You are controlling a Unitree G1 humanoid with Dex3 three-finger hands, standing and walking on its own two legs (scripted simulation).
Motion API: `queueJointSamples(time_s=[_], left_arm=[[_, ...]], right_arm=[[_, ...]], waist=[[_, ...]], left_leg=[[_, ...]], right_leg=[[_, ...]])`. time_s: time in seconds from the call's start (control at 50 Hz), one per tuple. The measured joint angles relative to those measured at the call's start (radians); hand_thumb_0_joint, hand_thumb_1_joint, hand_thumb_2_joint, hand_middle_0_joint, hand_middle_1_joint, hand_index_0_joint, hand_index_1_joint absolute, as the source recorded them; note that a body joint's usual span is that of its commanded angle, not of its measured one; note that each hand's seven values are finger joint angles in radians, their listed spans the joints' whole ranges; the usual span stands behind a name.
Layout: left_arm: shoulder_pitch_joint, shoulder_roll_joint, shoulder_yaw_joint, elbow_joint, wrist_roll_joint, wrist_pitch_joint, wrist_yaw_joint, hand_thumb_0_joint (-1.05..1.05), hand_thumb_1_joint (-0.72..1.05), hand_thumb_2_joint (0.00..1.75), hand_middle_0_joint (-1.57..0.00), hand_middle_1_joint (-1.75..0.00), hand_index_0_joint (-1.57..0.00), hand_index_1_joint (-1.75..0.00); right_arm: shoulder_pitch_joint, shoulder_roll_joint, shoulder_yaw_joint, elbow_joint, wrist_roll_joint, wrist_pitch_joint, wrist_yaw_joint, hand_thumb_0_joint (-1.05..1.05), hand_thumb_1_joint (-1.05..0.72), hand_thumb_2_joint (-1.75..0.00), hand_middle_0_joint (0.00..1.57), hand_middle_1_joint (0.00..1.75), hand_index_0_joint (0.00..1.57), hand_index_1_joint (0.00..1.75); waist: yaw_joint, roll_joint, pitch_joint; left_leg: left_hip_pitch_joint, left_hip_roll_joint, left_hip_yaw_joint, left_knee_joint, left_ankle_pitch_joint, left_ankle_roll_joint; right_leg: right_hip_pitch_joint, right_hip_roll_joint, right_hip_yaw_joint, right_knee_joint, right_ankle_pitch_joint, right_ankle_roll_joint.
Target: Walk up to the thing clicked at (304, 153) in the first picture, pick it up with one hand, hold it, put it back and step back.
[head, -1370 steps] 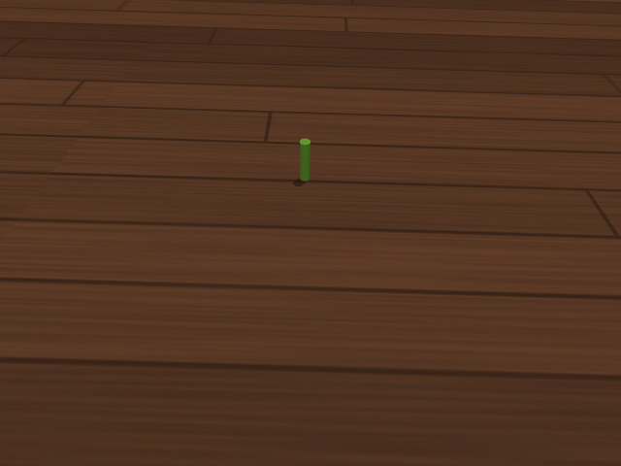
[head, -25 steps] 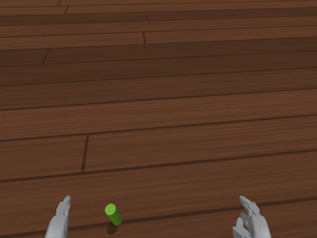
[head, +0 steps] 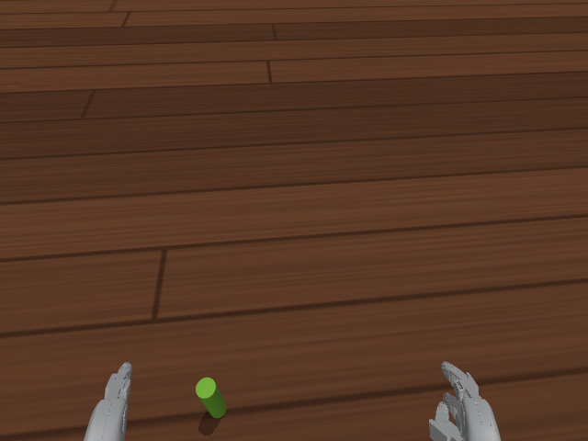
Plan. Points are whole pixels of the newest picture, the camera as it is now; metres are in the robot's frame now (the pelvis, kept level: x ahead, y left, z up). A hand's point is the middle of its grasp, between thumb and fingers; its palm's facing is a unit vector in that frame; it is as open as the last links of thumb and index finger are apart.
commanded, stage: home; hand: left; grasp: from the side
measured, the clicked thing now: (212, 399) +0.34 +0.22 -0.61
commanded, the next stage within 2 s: stand in 0.48 s
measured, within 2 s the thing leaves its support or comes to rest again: neither
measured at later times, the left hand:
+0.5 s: hand (156, 431) +0.17 +0.18 -0.06, palm faces +0.10 -0.96 -0.28, open 17.6 cm
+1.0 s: hand out of the picture +0.13 +0.23 -0.10, palm faces -0.03 -0.94 -0.33, open 10.1 cm
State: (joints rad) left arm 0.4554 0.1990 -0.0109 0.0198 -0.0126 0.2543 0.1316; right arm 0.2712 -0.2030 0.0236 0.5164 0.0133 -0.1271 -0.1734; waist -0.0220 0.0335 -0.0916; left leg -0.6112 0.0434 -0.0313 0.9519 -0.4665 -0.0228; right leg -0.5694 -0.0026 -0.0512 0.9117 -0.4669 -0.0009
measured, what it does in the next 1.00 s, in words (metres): stands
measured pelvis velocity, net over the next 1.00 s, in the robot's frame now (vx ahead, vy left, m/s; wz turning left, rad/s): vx -0.01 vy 0.01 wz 0.00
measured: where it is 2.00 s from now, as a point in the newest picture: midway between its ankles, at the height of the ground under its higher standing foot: outside the picture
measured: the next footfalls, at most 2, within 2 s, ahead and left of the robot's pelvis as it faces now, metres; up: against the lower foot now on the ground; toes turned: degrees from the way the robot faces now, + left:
none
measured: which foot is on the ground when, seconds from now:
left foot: down 0.00-1.00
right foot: down 0.00-1.00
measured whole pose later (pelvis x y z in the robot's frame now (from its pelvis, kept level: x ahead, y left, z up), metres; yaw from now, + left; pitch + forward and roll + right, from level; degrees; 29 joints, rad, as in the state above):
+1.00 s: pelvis -0.01 +0.01 +0.02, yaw +0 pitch +1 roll +0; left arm 0.23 0.31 0.00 0.61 0.05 0.03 0.02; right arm 0.18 -0.28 -0.02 0.81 -0.06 -0.03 -0.02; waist 0.01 -0.02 0.02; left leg -0.42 0.01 0.00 0.80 -0.39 0.00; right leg -0.41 -0.04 -0.02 0.81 -0.42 0.01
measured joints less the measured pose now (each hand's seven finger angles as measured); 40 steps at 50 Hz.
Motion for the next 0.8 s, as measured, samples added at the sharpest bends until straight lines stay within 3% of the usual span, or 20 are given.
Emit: queueJointSamples(time_s=[0.64,0.8], left_arm=[[-0.001,-0.001,0.002,-0.002,0.0,0.005,-0.001,-0.01,-0.56,0.05,-0.06,-0.06,-0.06,-0.06],[-0.002,0.003,0.001,0.003,0.001,0.007,0.001,-0.01,-0.27,0.34,-0.15,-0.21,-0.16,-0.21]], right_arm=[[0.0,0.001,-0.001,0.005,-0.002,-0.005,-0.003,0.01,-0.9,-0.9,0.21,0.3,0.2,0.3],[0.004,0.003,0.0,0.005,-0.003,-0.006,-0.001,0.01,-0.9,-0.9,0.21,0.3,0.2,0.3]], waist=[[-0.001,-0.004,-0.001],[0.001,-0.002,0.0]], left_leg=[[0.011,-0.001,0.002,-0.003,-0.001,0.005],[0.009,-0.003,0.003,-0.002,0.002,0.007]], right_leg=[[0.014,0.0,0.002,-0.011,0.004,0.004],[0.012,-0.003,0.003,-0.01,0.006,0.007]])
